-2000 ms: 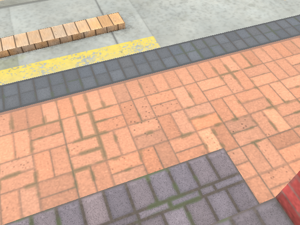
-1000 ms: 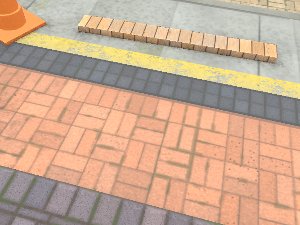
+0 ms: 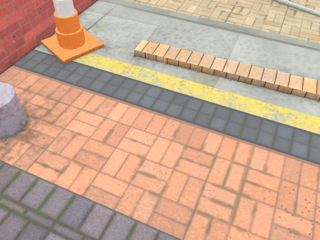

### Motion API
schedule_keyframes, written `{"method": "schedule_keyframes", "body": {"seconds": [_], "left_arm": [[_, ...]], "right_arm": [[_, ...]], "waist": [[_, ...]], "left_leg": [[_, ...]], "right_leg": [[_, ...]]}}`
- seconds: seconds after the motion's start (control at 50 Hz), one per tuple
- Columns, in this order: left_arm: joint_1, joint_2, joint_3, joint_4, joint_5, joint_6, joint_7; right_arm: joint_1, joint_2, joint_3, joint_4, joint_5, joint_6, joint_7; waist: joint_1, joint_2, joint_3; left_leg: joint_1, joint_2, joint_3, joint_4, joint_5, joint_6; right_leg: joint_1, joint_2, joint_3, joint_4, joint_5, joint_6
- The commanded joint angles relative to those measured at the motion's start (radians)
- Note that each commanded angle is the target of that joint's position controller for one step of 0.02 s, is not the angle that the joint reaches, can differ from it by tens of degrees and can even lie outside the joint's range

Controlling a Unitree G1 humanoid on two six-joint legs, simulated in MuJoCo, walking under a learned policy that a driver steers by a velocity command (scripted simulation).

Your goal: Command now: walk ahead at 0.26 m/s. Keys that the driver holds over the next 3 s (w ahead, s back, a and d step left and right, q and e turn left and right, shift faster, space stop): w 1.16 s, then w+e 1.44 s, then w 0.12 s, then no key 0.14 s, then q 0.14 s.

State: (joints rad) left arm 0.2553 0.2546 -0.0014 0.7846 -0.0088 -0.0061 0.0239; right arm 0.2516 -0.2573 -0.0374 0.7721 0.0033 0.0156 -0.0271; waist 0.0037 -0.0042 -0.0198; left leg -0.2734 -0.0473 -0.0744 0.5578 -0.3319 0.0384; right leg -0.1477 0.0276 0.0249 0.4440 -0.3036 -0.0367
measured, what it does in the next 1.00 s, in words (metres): goes down: right foot 0.16 m lower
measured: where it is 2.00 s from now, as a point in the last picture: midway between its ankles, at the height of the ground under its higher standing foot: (163, 165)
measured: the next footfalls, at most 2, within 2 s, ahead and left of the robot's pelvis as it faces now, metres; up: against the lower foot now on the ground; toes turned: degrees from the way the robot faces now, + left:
right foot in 0.68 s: +0.44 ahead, -0.15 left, -0.16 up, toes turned -2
left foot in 1.30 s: +0.91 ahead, +0.17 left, -0.31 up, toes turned -3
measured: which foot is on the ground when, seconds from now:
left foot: down 0.00-0.68, up 0.70-1.00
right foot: down 0.00-0.12, up 0.14-0.66, down 0.68-1.00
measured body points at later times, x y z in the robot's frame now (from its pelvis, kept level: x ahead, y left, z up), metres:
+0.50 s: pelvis +0.19 +0.01 -0.02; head +0.20 +0.03 +0.43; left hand +0.40 +0.25 -0.11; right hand +0.13 -0.26 -0.14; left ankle +0.04 +0.12 -0.74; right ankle +0.38 -0.16 -0.71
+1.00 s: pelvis +0.49 -0.05 -0.17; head +0.51 -0.05 +0.28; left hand +0.47 +0.20 -0.31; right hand +0.66 -0.29 -0.27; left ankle +0.64 +0.11 -0.84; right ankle +0.40 -0.15 -0.90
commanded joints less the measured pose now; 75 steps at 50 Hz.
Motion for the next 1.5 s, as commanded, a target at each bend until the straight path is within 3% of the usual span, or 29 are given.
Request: {"method": "schedule_keyframes", "body": {"seconds": [0.02,0.1,0.16,0.2,0.3,0.36,0.48,0.62,0.66,0.68,0.7,0.72,0.74,0.78,0.86,0.9,0.96,1.08,1.14,1.22,1.28,1.3,1.32,1.34,1.36,1.38,1.4,1.44,1.5], "left_arm": [[0.024,0.208,0.062,-0.051,-0.013,-0.008,0.017],[-0.035,0.173,0.051,-0.071,-0.018,0.0,0.003],[-0.093,0.111,0.035,-0.149,-0.018,-0.038,-0.006],[-0.034,0.162,0.058,-0.135,-0.04,-0.067,-0.018],[-0.048,0.103,0.057,-0.128,0.004,-0.067,-0.047],[-0.132,0.137,0.083,-0.163,-0.021,-0.075,-0.065],[-0.231,0.048,0.063,-0.196,0.03,-0.084,-0.117],[-0.199,0.05,0.062,-0.185,0.006,-0.061,-0.119],[0.088,0.122,0.1,-0.089,0.012,-0.07,-0.09],[0.292,0.169,0.112,-0.015,0.022,-0.073,-0.079],[0.334,0.185,0.086,0.008,0.045,-0.089,-0.087],[0.365,0.191,0.097,0.011,0.019,-0.069,-0.087],[0.365,0.195,0.105,0.017,0.004,-0.044,-0.082],[0.18,0.186,0.094,0.044,-0.006,-0.047,-0.06],[-0.038,0.042,0.036,0.038,0.009,-0.113,-0.06],[0.023,0.097,0.049,0.054,0.01,-0.111,-0.024],[0.105,0.17,0.079,0.092,0.008,-0.089,-0.011],[0.463,0.095,0.077,0.166,-0.008,-0.057,0.011],[0.343,0.088,0.068,0.102,-0.008,-0.041,0.036],[0.244,0.128,0.085,0.066,-0.026,-0.045,0.011],[0.226,0.17,0.103,0.08,-0.016,-0.036,-0.002],[0.253,0.111,0.097,0.121,-0.024,-0.045,-0.003],[0.464,-0.021,0.07,0.147,-0.024,-0.059,-0.021],[0.551,0.006,0.064,0.133,-0.057,-0.092,-0.027],[0.442,0.027,0.063,0.061,-0.088,-0.091,-0.013],[0.311,0.051,0.069,0.04,-0.084,-0.07,0.024],[0.299,0.034,0.065,0.015,-0.086,-0.052,0.042],[0.232,0.065,0.084,0.027,-0.028,-0.007,0.046],[0.119,0.042,0.1,-0.029,-0.014,-0.001,0.034]], "right_arm": [[-0.11,-0.099,-0.026,-0.1,0.007,-0.069,0.019],[0.062,-0.101,-0.042,-0.031,0.011,-0.085,0.034],[0.308,-0.234,-0.082,0.01,0.009,-0.091,0.041],[0.209,-0.164,-0.055,-0.024,0.012,-0.107,0.044],[0.192,-0.126,-0.033,-0.015,0.0,-0.095,0.033],[0.263,-0.148,-0.038,0.018,0.009,-0.113,0.013],[0.283,-0.114,-0.013,0.04,0.01,-0.096,-0.042],[0.275,-0.126,-0.026,0.059,0.032,-0.032,-0.052],[0.225,-0.139,-0.03,0.08,0.029,-0.037,-0.029],[0.242,-0.126,-0.032,0.104,0.037,-0.063,-0.014],[0.483,0.002,-0.004,0.137,0.027,-0.084,0.012],[0.522,-0.078,-0.004,0.115,0.048,-0.118,0.026],[0.417,-0.124,-0.015,0.073,0.069,-0.122,0.022],[0.155,-0.101,-0.009,-0.037,0.069,-0.098,-0.034],[0.083,-0.082,-0.022,-0.056,0.015,-0.069,-0.022],[-0.008,-0.037,-0.014,-0.084,-0.022,-0.084,-0.008],[0.024,-0.001,-0.003,-0.073,-0.006,-0.084,0.029],[-0.413,-0.041,-0.016,-0.193,0.01,-0.126,0.099],[-0.473,-0.016,0.002,-0.21,0.002,-0.156,0.148],[-0.307,-0.049,-0.021,-0.131,0.025,-0.118,0.127],[0.075,-0.158,-0.074,0.014,0.007,-0.11,0.085],[0.249,-0.185,-0.088,0.078,-0.01,-0.109,0.082],[0.289,-0.219,-0.06,0.098,-0.055,-0.119,0.091],[0.305,-0.232,-0.071,0.093,-0.043,-0.103,0.099],[0.316,-0.265,-0.093,0.126,-0.02,-0.086,0.099],[0.217,-0.198,-0.076,0.118,-0.02,-0.083,0.096],[0.106,-0.212,-0.07,0.117,-0.015,-0.097,0.088],[-0.081,-0.069,-0.028,0.08,-0.034,-0.135,0.088],[-0.06,-0.071,-0.024,0.133,-0.029,-0.152,0.049]], "waist": [[0.035,-0.115,0.131],[-0.054,-0.111,0.066],[-0.132,0.233,0.03],[-0.055,0.108,0.079],[-0.038,0.071,0.023],[-0.043,0.078,0.06],[-0.071,0.056,0.099],[-0.078,0.061,0.126],[0.074,0.016,-0.004],[0.163,-0.09,-0.083],[0.058,-0.387,-0.26],[0.091,-0.451,-0.411],[0.116,-0.313,-0.424],[0.034,0.001,-0.16],[-0.099,-0.051,0.114],[-0.048,-0.1,0.095],[-0.04,-0.08,-0.027],[0.182,-0.029,0.13],[0.163,-0.014,0.188],[0.082,-0.04,0.148],[-0.112,-0.01,-0.022],[-0.188,0.067,-0.108],[-0.099,0.313,-0.239],[-0.071,0.454,-0.376],[-0.084,0.343,-0.416],[-0.071,0.109,-0.282],[-0.007,0.21,-0.198],[0.036,0.085,-0.044],[0.041,0.16,0.062]], "left_leg": [[-0.221,0.063,0.031,0.075,-0.041,0.008],[0.145,0.025,0.097,-0.058,0.071,0.032],[0.426,0.391,-0.616,-0.346,-0.195,0.269],[0.382,0.374,-0.496,-0.331,-0.103,0.254],[0.254,0.244,-0.143,-0.317,0.432,0.207],[0.33,0.291,-0.173,-0.265,0.357,0.186],[-0.015,0.183,-0.018,-0.132,0.139,0.121],[0.182,0.203,-0.077,0.24,0.258,0.085],[0.12,0.159,-0.056,0.632,0.491,0.058],[-0.109,0.052,-0.006,1.077,0.145,-0.01],[-0.561,-0.047,-0.127,1.5,-0.571,-0.045],[-0.625,-0.017,-0.204,1.526,-0.495,-0.059],[-0.693,-0.008,-0.169,1.552,-0.425,-0.08],[-0.769,0.073,0.005,1.48,-0.175,-0.085],[-0.556,0.205,-0.099,0.799,0.158,-0.004],[-0.361,0.187,-0.012,0.42,0.375,-0.043],[-0.318,0.18,-0.019,0.41,0.459,-0.051],[-1.047,0.193,-0.05,0.226,0.415,0.014],[-0.701,0.174,0.012,-0.035,0.754,0.012],[-0.146,0.119,-0.016,-0.048,0.787,-0.013],[0.241,0.132,0.044,-0.154,0.762,-0.021],[0.541,0.205,0.008,-0.09,0.812,0.012],[0.839,0.345,-0.083,0.279,1.202,0.055],[0.831,0.416,-0.248,0.253,1.251,0.136],[0.745,0.502,-0.448,-0.001,0.596,0.211],[0.546,0.48,-0.498,-0.205,0.174,0.189],[0.356,0.554,-0.615,-0.279,0.074,0.233],[-0.013,0.492,-0.399,-0.241,0.133,0.165],[-0.103,0.366,-0.119,-0.316,0.33,0.136]], "right_leg": [[0.007,-0.332,0.407,-0.278,-0.342,-0.205],[-0.189,-0.187,0.204,-0.162,-0.168,-0.126],[-0.618,0.031,0.034,0.524,-0.234,-0.001],[-0.704,-0.047,0.109,0.671,-0.141,-0.038],[-0.561,-0.089,-0.011,0.581,0.128,0.021],[-0.733,-0.133,0.084,0.515,0.28,0.011],[-0.418,-0.06,0.009,0.175,0.841,-0.014],[-0.424,-0.125,0.056,-0.028,0.678,0.009],[-0.081,-0.092,-0.035,-0.084,0.647,-0.009],[0.245,-0.176,0.025,-0.064,0.874,-0.07],[0.715,-0.304,0.149,0.392,1.331,-0.156],[0.768,-0.349,0.287,0.35,1.304,-0.222],[0.703,-0.432,0.42,0.189,0.952,-0.302],[0.278,-0.494,0.644,-0.136,0.266,-0.348],[-0.281,-0.248,0.242,-0.142,0.29,-0.191],[-0.328,-0.164,0.104,-0.2,0.44,-0.192],[-0.113,-0.262,0.139,-0.125,0.708,-0.236],[0.524,-0.302,0.289,0.066,0.256,-0.189],[0.169,-0.225,0.184,0.068,0.093,-0.137],[-0.111,-0.166,0.133,0.145,-0.01,-0.084],[-0.041,-0.12,0.125,0.686,0.254,-0.013],[-0.26,-0.037,0.114,1.046,-0.035,0.051],[-0.6,0.019,0.227,1.458,-0.649,0.075],[-0.656,0.01,0.299,1.53,-0.579,0.081],[-0.723,0.001,0.228,1.452,-0.446,0.094],[-0.731,-0.04,0.121,1.408,-0.274,0.068],[-0.738,-0.077,0.09,1.478,-0.158,0.061],[-0.584,-0.156,0.176,1.208,0.051,0.002],[-0.541,-0.151,0.18,0.85,0.161,0.034]]}}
